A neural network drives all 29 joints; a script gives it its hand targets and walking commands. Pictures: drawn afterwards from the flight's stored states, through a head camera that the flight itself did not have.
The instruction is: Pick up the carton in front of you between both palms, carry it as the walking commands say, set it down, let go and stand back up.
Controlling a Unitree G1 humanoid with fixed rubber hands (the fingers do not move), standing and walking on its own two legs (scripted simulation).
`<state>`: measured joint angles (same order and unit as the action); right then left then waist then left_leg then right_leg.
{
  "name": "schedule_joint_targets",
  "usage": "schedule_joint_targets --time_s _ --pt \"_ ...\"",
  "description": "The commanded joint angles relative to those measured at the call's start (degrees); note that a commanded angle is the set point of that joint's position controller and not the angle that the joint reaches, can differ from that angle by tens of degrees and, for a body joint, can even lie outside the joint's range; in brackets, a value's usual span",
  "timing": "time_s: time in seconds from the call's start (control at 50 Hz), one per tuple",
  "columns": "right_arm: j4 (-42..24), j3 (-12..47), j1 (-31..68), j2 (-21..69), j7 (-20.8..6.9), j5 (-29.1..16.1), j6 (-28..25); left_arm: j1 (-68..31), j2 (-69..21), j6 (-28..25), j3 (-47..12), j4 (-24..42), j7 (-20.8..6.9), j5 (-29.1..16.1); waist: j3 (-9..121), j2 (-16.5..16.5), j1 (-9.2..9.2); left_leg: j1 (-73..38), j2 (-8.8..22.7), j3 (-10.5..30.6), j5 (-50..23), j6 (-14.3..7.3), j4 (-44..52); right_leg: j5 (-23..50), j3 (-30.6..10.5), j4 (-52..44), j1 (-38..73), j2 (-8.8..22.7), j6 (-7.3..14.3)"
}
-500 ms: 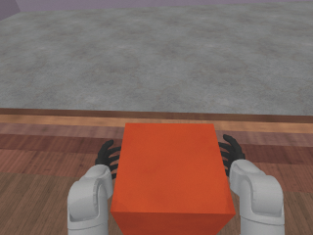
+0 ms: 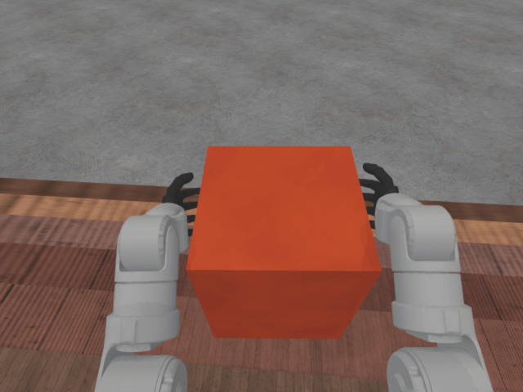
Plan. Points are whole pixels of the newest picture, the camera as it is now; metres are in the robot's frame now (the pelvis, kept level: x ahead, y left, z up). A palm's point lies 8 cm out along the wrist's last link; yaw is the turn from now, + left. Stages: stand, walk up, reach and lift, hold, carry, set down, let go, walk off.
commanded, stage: carry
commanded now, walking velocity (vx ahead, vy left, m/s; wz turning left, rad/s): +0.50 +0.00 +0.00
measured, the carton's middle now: (277, 248) +0.34 +0.00 +0.05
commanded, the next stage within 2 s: none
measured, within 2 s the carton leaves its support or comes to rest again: neither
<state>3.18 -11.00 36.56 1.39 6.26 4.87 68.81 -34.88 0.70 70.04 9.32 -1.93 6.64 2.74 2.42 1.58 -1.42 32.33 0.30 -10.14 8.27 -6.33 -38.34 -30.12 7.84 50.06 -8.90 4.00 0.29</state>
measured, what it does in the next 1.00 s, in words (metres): goes down: right foot, then left foot 0.14 m lower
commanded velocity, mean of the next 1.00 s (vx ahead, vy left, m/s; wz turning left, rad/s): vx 0.50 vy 0.00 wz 0.00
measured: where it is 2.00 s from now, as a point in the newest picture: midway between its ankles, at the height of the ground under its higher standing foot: (257, 231)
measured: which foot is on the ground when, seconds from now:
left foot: down 0.00-0.36, up 0.38-0.76, down 0.78-1.00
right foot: up 0.00-0.36, down 0.38-0.78, up 0.80-1.00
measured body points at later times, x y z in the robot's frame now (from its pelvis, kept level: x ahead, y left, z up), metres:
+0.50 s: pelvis +0.29 -0.02 +0.01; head +0.35 -0.01 +0.45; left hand +0.65 +0.17 +0.11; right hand +0.69 -0.13 +0.11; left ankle +0.23 +0.09 -0.62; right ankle +0.28 -0.08 -0.70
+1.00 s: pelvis +0.64 +0.03 -0.17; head +0.67 +0.02 +0.28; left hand +1.02 +0.14 -0.09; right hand +0.99 -0.16 -0.08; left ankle +0.58 +0.06 -0.85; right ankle +0.72 -0.11 -0.81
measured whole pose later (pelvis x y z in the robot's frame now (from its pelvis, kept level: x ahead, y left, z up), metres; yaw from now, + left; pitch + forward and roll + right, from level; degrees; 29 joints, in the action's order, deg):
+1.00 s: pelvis +0.64 +0.03 -0.17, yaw +1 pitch +3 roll +1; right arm 15.7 -9.4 40.1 -1.7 8.6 -0.6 66.5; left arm -38.0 -1.1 69.6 14.3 -11.0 6.9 5.3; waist -1.1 0.1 -7.2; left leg 22.4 -7.0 -6.1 33.7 -8.8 -52.9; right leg -7.6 -3.2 66.2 -43.8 1.4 2.0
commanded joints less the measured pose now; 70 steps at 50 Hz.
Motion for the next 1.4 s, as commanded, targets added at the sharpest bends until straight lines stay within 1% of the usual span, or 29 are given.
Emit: schedule_joint_targets --time_s 0.0,0.06,0.28,0.34,0.36,0.38,0.4,0.48,0.54,0.66,0.7,0.74,0.76,0.78,0.8,0.84,0.88,0.94,1.04,1.1,1.12,1.14,1.16,1.18,1.2,1.22,1.3,1.34,1.38 --pt "1.49 34.2 36.1 54.61 -13.27 -25.27 0.0 -43.26 -56.52 -1.33 -34.18 2.41 -11.63 -22.4 28.68 -19.29 -3.23 -47.82 21.14 42.78 -0.04 -9.5 17.14 0.48 -10.0 33.31 -31.79 -5.96 2.18" --pt "-1.82 36.39 46.39 62.07 -14.34 -30.09 -1.6 -47.36 -61.33 -2.84 -32.6 2.28 -10.57 -22.39 25.96 -5.79 -1.48 -39.96 16.54 27.9 -17.08 -6.81 11.77 6.34 -10.19 28.96 -33.39 -1.84 3.23" --pt "-5.06 37.05 43.33 63.16 -13.06 -27.85 -2.27 -46.09 -62.64 -4.0 -35.1 6.75 -9.51 -21.15 26.95 -10.35 -1.79 -36.55 9.0 6.89 -40.75 -4.27 5.38 23.61 1.01 -5.77 -20.64 -7.12 3.63" --pt "-4.48 37.68 40.09 60.73 -12.32 -25.79 -1.35 -42.84 -61.43 -2.83 -35.25 7.22 -10.58 -21.78 29.47 -7.08 7.37 -25.06 8.2 2.85 -48.78 -0.86 -15.15 25.98 0.15 -10.53 -2.18 -7.53 6.78" --pt "-4.12 37.68 39.85 59.51 -12.07 -24.96 -1.14 -40.92 -60.83 -2.53 -34.95 6.62 -11.25 -21.93 29.27 0.51 11.79 -13.07 5.16 3.39 -33.19 0.81 -27.21 39.2 -4.69 -15.16 10.17 -3.64 7.04" --pt "-3.6 37.26 37.61 59.55 -11.94 -23.84 -0.55 -41.83 -60.04 -2.44 -35.1 5.25 -11.86 -22.35 29.09 17.56 7.41 4.12 -4.49 5.33 15.67 2.83 -37.09 62.63 -24.31 -15.42 21.7 6.84 12.32" --pt "-2.99 35.45 36.64 57.65 -11.48 -22.15 -0.21 -41.91 -60.4 -2.15 -35.69 3.97 -12.63 -23.53 30.37 18.54 5.87 15.31 -6.01 10.27 24.35 3.1 -43.83 57.9 -34.91 -16.46 28.98 11.37 18.7" --pt "-2.77 33.22 37.99 56.75 -10.41 -19.14 -0.32 -50.8 -65.39 -2.64 -39.2 7.81 -14.74 -28.76 23.3 -1.82 7.24 21.15 0.45 13.71 19.83 4.41 -29.78 43.04 -30.12 -15.53 20.15 10.62 16.17" --pt "-2.26 32.62 37.67 56.43 -9.91 -18.21 -1.2 -54.54 -66.14 -3.56 -40.1 9.25 -14.58 -30.86 23.38 1.96 6.61 12.21 -0.23 9.28 6.12 4.07 -25.91 48.35 -24.55 -14.8 13.43 9.17 14.58" --pt "2.7 30.59 33.3 54.17 -9.96 -15.62 -1.04 -45.66 -64.9 -3.99 -36.06 -0.12 -15.41 -29.26 16.56 4.22 8.32 -13.74 -3.35 3.08 -36.59 3.63 9.12 19.5 -10.13 -4.44 -6.33 -2.35 8.82" --pt "4.7 29.8 33.97 53.19 -10.53 -15.13 -0.82 -44.11 -64.8 -4.14 -34.77 -4.27 -15.96 -28.04 18.37 6.35 3.32 -21.8 -0.98 4.39 -40.03 1.63 7.7 23.3 -8.72 5.96 -7.02 -0.23 6.96" --pt "5.68 29.54 35.55 53.19 -11.46 -16.71 -0.76 -44.69 -64.31 -4.23 -33.26 -5.76 -15.78 -27.01 22.52 -1.42 -7.54 -39.01 -1.42 3.69 -28.38 -0.14 7.85 41.53 -5.54 29.41 -14.99 0.75 3.49" --pt "6.49 29.28 37.06 53.81 -12.24 -18.47 -0.57 -47.33 -63.92 -4.04 -32.02 -5.43 -15.14 -25.5 15.59 -11.17 -11.04 -39.47 3.89 8.68 -26.74 -2.89 15.11 5.61 -3.9 50.97 -24.27 -7.68 1.43" --pt "9.81 29.23 37.58 53.88 -12.58 -19.74 -0.36 -47.69 -61.43 -2.8 -29.16 -7.31 -14.38 -23.47 17.17 -16.8 -3.9 -50.9 12.35 21.48 -46.88 -5.12 0.77 -8.23 -9.39 53.15 -39.77 -8.65 0.9" --pt "10.34 29.82 39.41 55.26 -12.81 -22.1 -0.58 -46.83 -58.64 -1.83 -27.13 -7.68 -13.41 -21.46 18.7 -14.72 -3.95 -48.17 16.28 33.71 -33.05 -9.44 4.2 -4.17 -10.59 47.15 -43.68 -6.5 0.65" --pt "7.91 31.86 46.32 58.51 -13.46 -27.61 -0.35 -45.59 -56.26 -1.49 -25.09 -9.02 -11.3 -19.28 17.84 -4.33 -2.1 -41.62 14.48 33.52 -27.32 -6.71 0.18 4.28 -13.08 35.43 -46.27 -3.21 1.64" --pt "4.74 34.1 50.97 65.19 -13.92 -32.19 -1.75 -46.05 -57.72 -2.42 -23.4 -5.25 -10.45 -17.78 20.34 -0.58 -1.62 -27.41 18.05 42.32 -14.18 -13.12 5.17 7.19 -14.8 22.44 -37.88 -1.13 -0.3" --pt "1.09 36.58 53.88 69.72 -14.08 -35.22 -3.27 -46.62 -60.12 -4.1 -24.77 -2.48 -10.01 -18.01 21.13 -3.45 -1.49 -23.31 14.39 33.99 -22.0 -9.69 -0.78 19.43 -10.52 23.58 -35.73 -1.85 1.47" --pt "-0.64 37.14 46.17 69.5 -13.38 -34.13 -5.88 -43.0 -61.3 -6.38 -28.87 1.99 -9.11 -17.4 20.07 -4.59 -6.6 -22.0 1.06 19.0 -6.77 -4.96 -12.45 47.83 -2.73 -13.09 -22.68 -7.17 2.23" --pt "-1.76 38.7 41.08 67.85 -12.97 -32.91 -6.94 -40.8 -59.43 -6.94 -31.61 4.61 -8.87 -17.32 22.22 -8.13 -3.41 -18.74 -0.22 12.75 -12.69 -1.33 -24.77 55.99 3.27 -18.63 -5.39 -10.1 3.22" --pt "-1.31 39.48 39.53 67.01 -12.88 -32.43 -7.22 -41.18 -58.81 -7.04 -32.36 5.05 -9.01 -17.34 27.09 -9.45 3.37 -15.97 2.33 9.83 -27.18 0.39 -37.35 57.4 0.66 -16.81 7.02 -7.69 5.66" --pt "-1.48 39.68 38.16 65.56 -12.88 -31.27 -7.2 -37.95 -57.78 -7.25 -33.44 4.5 -9.2 -17.36 28.21 1.89 11.34 -4.72 0.58 8.32 -20.17 3.64 -55.5 51.82 -4.74 -20.72 19.28 -3.92 8.32" --pt "-1.71 39.63 38.18 64.34 -12.82 -30.28 -6.84 -36.28 -56.69 -7.41 -33.52 3.28 -9.5 -17.96 25.48 14.58 10.81 13.89 -5.53 6.1 31.21 6.37 -72.75 71.73 -13.14 -10.97 30.18 5.91 12.64" --pt "-1.86 37.34 34.42 61.75 -12.55 -28.44 -5.88 -33.17 -56.54 -7.78 -33.92 0.61 -9.74 -18.83 34.33 12.88 8.59 24.37 -6.51 12.89 29.84 5.95 -72.96 53.23 -40.56 -14.27 37.18 13.89 22.26" --pt "-2.59 36.36 36.2 59.9 -12.22 -26.06 -5.94 -37.51 -59.95 -8.09 -36.39 3.27 -10.36 -20.95 30.55 1.35 8.08 23.55 -2.59 14.37 25.26 4.26 -62.54 39.22 -40.74 -16.64 30.11 12.83 21.41" --pt "-1.87 35.58 35.33 58.99 -11.94 -23.97 -5.79 -40.94 -62.7 -7.97 -38.64 5.36 -11.02 -23.89 24.16 -2.62 7.77 24.07 0.11 15.47 22.17 4.18 -51.45 47.74 -35.07 -13.5 24.49 9.0 17.07" --pt "-1.08 31.95 31.46 56.26 -10.74 -18.57 -7.27 -48.76 -67.45 -9.25 -43.26 8.29 -12.7 -31.29 24.52 0.56 6.67 13.45 -0.73 11.82 12.66 5.12 -26.88 52.97 -36.32 -14.74 9.48 8.67 19.02" --pt "-1.83 31.94 30.97 55.71 -10.41 -17.7 -8.2 -49.7 -68.34 -9.98 -44.69 8.76 -12.95 -33.18 26.44 2.32 6.22 10.09 -1.07 9.3 -0.47 3.52 -28.04 60.36 -28.93 -6.76 10.54 6.31 13.78" --pt "-2.95 32.16 30.58 54.47 -9.95 -16.79 -8.79 -48.05 -67.99 -10.39 -44.14 8.16 -13.19 -33.99 25.64 -1.76 10.06 17.84 -2.71 8.35 -19.13 3.38 -11.69 43.51 -23.64 2.49 17.22 -2.13 10.69"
